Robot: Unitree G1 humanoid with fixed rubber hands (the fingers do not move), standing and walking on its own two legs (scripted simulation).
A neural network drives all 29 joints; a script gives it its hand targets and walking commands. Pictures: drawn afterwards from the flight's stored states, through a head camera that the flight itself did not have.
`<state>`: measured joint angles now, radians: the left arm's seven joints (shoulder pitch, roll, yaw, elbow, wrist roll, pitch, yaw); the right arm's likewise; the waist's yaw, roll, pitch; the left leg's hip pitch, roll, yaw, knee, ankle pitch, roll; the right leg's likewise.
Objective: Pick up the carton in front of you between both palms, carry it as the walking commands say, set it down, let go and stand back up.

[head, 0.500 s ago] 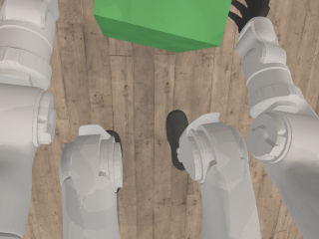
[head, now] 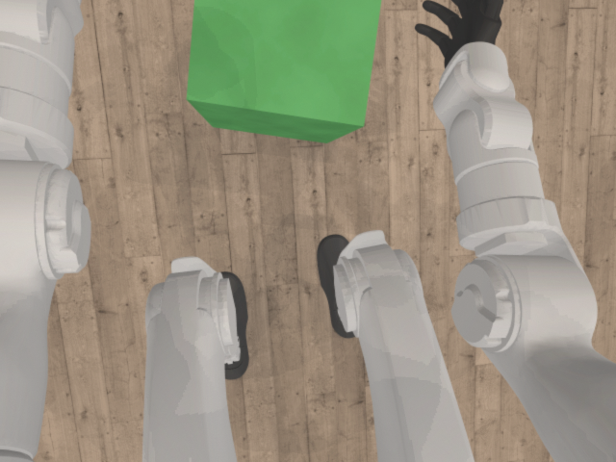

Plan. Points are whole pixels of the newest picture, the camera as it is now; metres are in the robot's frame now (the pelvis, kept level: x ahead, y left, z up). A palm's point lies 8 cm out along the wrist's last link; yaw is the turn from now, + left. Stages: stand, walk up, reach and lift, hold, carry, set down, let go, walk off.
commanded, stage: set down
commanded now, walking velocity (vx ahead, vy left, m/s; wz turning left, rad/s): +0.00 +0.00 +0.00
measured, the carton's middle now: (281, 57) +0.57 -0.03 -0.33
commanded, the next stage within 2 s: let go in 0.60 s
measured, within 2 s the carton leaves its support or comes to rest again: neither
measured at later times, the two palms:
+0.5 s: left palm out of the picture +0.61 +0.18 +0.04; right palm out of the picture +0.51 -0.20 +0.03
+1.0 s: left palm out of the picture +0.48 +0.20 +0.14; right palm out of the picture +0.43 -0.21 +0.15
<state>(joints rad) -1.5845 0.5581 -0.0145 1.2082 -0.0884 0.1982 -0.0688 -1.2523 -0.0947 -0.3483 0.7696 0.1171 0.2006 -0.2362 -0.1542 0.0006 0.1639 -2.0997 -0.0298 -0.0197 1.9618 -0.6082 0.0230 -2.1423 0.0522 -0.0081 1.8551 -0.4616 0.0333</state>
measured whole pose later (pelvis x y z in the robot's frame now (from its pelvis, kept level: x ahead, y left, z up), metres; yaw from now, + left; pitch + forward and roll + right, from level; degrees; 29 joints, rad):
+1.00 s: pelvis +0.06 -0.01 +0.25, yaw +5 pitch +36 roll +0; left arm -0.70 0.19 0.26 0.69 0.14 0.15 0.06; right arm -0.49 -0.11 -0.24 0.53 -0.09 0.13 0.06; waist -0.11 -0.01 -0.06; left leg -1.20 -0.07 -0.07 0.89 -0.32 0.00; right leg -1.24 0.01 0.02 0.86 -0.25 0.00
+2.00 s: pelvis +0.12 +0.01 +0.32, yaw +2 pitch -5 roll +0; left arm 0.23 0.21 0.02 0.45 -0.01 0.10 -0.03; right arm 0.21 -0.23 -0.03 0.38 -0.02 0.22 0.03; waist 0.00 0.01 0.08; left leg -0.08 -0.03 -0.04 0.49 -0.33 0.02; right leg -0.14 0.03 0.06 0.49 -0.26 0.00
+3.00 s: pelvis +0.13 -0.02 +0.33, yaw +4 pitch -2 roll +0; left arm 0.16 0.34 0.04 0.88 0.02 0.00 0.01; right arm 0.17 -0.36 -0.01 0.86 -0.03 -0.01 -0.03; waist 0.01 0.03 0.02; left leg -0.09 -0.01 -0.07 0.41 -0.29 -0.01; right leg -0.15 0.04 0.01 0.43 -0.25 -0.03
